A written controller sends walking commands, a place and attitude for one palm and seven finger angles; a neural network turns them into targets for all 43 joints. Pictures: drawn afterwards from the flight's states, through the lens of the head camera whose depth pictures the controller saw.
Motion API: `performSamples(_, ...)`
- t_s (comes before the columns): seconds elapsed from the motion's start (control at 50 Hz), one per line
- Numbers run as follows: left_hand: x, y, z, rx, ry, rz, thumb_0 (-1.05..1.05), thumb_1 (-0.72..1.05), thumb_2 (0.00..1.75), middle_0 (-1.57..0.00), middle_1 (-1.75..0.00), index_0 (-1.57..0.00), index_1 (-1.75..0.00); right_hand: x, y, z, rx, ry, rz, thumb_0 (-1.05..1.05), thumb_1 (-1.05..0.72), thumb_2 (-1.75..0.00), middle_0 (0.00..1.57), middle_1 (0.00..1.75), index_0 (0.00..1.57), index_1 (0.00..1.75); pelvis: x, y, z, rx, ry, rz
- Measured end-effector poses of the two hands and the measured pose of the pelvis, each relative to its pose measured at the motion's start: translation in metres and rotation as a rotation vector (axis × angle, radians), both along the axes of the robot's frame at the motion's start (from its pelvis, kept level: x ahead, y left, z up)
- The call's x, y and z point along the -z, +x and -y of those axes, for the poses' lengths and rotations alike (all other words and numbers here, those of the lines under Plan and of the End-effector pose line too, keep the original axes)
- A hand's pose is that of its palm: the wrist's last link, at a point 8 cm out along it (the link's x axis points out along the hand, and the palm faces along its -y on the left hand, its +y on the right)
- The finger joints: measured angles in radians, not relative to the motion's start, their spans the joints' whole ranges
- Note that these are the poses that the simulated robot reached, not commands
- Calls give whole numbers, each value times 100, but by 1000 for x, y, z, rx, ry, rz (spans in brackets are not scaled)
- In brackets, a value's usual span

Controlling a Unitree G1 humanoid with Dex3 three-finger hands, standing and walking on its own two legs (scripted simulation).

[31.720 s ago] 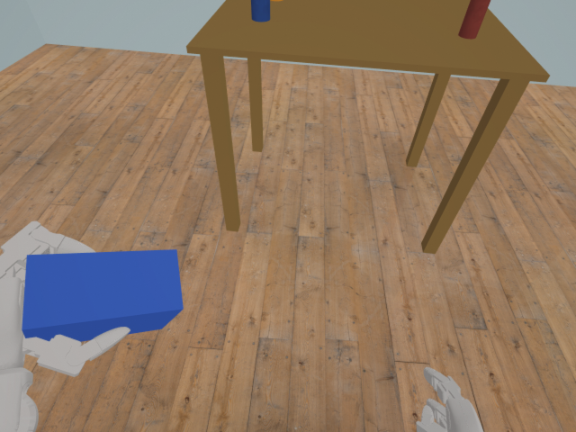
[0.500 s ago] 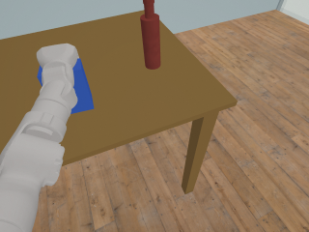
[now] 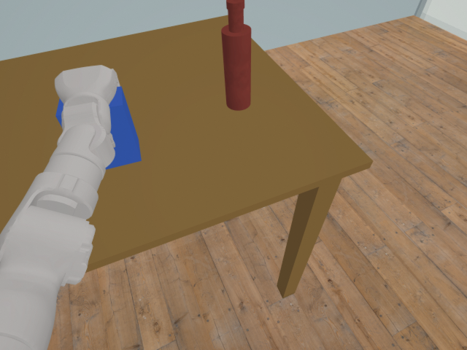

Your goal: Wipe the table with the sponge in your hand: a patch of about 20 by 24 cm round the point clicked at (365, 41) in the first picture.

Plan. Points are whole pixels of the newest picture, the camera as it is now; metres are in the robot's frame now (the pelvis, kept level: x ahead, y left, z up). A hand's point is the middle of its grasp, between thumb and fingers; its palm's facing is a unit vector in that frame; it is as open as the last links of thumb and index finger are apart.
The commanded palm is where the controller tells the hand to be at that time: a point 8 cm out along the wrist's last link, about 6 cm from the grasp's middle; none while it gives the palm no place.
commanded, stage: wipe back along the third lane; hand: left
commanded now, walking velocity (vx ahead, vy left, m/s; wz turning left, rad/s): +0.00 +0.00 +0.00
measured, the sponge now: (107, 140) +0.47 +0.24 +0.11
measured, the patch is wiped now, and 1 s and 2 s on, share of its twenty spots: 1.00 1.00 1.00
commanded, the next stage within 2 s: slide back across to the middle lane in 1.42 s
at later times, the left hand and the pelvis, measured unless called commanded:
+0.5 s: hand (100, 131) +0.43 +0.22 +0.17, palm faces +0.05 +0.00 -1.00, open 10.5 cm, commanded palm +0.39 +0.20 +0.19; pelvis +0.01 +0.01 +0.00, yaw +3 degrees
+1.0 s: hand (113, 147) +0.39 +0.19 +0.17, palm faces +0.11 -0.01 -0.99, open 10.5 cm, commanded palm +0.34 +0.17 +0.19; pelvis +0.00 -0.01 +0.00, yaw +2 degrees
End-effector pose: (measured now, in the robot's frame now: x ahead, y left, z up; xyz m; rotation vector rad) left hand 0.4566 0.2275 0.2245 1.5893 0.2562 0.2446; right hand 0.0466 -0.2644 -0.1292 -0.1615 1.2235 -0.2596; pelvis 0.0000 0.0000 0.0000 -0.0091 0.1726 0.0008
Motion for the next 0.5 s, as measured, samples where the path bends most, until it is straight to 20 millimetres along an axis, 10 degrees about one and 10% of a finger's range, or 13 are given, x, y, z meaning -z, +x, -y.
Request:
performSamples(0.34,-2,-41,10,-79,-26,70,-1,-51,104,-65,-138,-66,-138,-25,144,-49,-196,88,289,1,-91,-90,20,30,20,30,0,7,-12,-31,3,59)
performSamples(0.5,-1,-51,15,-59,-29,64,-1,-51,104,-64,-138,-66,-138,-39,173,-64,-266,104,366,0,-91,-90,20,30,20,30,1,7,-8,-43,7,76)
